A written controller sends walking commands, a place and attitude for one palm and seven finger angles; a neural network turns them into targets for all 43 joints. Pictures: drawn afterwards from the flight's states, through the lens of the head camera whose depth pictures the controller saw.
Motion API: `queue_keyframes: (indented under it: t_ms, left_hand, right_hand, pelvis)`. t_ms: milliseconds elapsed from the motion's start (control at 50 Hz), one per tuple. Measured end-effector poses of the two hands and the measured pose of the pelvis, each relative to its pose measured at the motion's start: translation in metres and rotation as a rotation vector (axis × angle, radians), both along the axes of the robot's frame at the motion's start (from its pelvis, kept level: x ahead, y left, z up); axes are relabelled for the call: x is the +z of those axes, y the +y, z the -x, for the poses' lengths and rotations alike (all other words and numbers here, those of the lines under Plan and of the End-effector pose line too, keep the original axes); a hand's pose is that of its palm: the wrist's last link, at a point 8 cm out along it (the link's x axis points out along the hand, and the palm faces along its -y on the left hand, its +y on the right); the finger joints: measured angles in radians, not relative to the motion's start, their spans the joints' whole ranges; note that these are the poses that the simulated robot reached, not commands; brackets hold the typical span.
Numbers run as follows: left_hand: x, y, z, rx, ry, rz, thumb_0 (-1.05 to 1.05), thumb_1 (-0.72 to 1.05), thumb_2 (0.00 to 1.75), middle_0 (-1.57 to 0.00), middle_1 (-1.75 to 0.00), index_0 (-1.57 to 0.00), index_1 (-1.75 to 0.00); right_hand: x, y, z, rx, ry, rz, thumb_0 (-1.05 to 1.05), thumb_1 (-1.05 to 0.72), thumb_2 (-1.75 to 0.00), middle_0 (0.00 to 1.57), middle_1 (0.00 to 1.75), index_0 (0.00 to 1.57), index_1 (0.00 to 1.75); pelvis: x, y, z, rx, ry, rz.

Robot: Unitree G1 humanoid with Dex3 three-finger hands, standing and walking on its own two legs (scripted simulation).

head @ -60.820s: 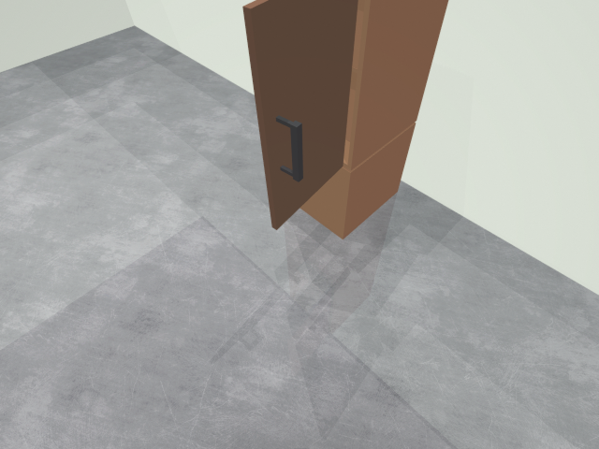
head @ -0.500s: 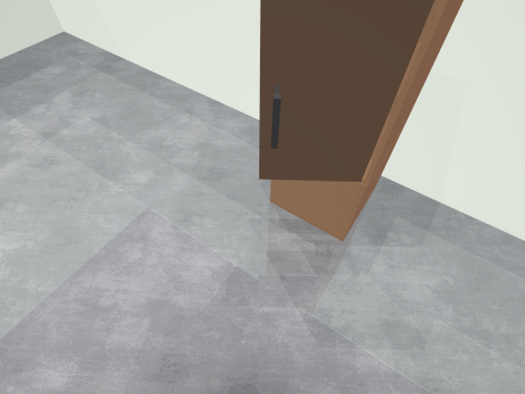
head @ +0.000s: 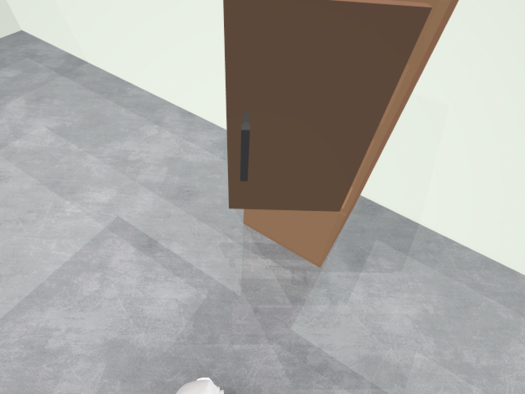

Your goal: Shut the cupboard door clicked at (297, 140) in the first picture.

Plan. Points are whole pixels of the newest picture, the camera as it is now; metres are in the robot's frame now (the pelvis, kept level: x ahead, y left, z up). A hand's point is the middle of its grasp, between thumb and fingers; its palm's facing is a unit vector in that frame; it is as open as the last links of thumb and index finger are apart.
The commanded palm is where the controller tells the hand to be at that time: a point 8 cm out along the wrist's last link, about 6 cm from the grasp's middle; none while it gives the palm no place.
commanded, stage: take the last steps up to it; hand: left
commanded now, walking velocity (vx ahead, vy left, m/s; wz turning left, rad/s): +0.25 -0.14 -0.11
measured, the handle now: (244, 148) +0.62 +0.07 -0.04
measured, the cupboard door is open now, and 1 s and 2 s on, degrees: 33 33 33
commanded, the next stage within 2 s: come to a stop and stand still in 0.26 s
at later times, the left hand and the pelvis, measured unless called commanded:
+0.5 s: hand (227, 313) +0.28 +0.08 -0.15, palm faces -0.12 -0.96 -0.25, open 7.3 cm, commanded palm none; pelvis +0.17 -0.10 +0.01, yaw -4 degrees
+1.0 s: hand (167, 355) +0.20 +0.18 -0.17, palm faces +0.03 -0.97 -0.24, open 7.3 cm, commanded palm none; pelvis +0.16 -0.03 +0.01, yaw -2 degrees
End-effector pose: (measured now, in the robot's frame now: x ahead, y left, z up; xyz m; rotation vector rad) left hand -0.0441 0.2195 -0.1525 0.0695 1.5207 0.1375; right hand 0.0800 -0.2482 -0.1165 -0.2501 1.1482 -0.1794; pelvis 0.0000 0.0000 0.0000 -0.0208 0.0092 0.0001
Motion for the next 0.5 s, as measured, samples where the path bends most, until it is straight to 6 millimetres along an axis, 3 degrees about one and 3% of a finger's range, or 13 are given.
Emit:
queue_keyframes:
  t_ms: [80,240,340,400,440,500]
  left_hand:
    - [0.003,0.008,-0.050,-0.059,-0.015,-0.006,0.01,0.91,0.89,-0.20,-0.30,-0.20,-0.30]
    - [0.037,0.004,-0.185,-0.113,-0.215,-0.063,0.01,0.91,0.89,-0.20,-0.30,-0.20,-0.30]
    - [0.044,-0.025,-0.257,-0.179,-0.264,-0.092,0.01,0.91,0.90,-0.19,-0.30,-0.20,-0.30]
    - [0.037,-0.051,-0.293,-0.212,-0.292,-0.111,0.01,0.91,0.90,-0.19,-0.30,-0.20,-0.30]
    - [0.034,-0.069,-0.309,-0.218,-0.305,-0.123,0.00,0.91,0.89,-0.19,-0.30,-0.20,-0.30]
    - [0.038,-0.095,-0.319,-0.228,-0.291,-0.110,0.00,0.91,0.89,-0.20,-0.30,-0.20,-0.30]
  right_hand:
    - [0.005,0.004,-0.010,-0.038,-0.007,-0.004,0.00,-0.91,-0.90,0.20,0.29,0.20,0.30]
    - [0.007,-0.005,0.014,-0.122,0.196,-0.063,0.00,-0.91,-0.90,0.20,0.29,0.21,0.30]
    - [-0.002,-0.029,0.014,-0.196,0.285,-0.109,0.00,-0.91,-0.90,0.20,0.29,0.21,0.30]
    - [-0.018,-0.054,0.004,-0.229,0.323,-0.130,0.00,-0.91,-0.90,0.20,0.30,0.21,0.30]
    - [-0.028,-0.071,-0.009,-0.236,0.343,-0.132,0.00,-0.91,-0.90,0.20,0.29,0.21,0.30]
    - [-0.028,-0.091,-0.040,-0.233,0.323,-0.118,0.00,-0.91,-0.90,0.20,0.29,0.20,0.30]
  pelvis:
    - [0.005,-0.002,-0.025,-0.040,-0.015,-0.018]
    - [0.026,-0.023,-0.079,-0.053,-0.005,-0.006]
    - [0.022,-0.054,-0.118,-0.069,0.004,-0.019]
    - [0.009,-0.080,-0.147,-0.076,0.006,-0.043]
    - [0.003,-0.092,-0.160,-0.085,0.008,-0.035]
    - [0.009,-0.102,-0.172,-0.077,0.003,-0.035]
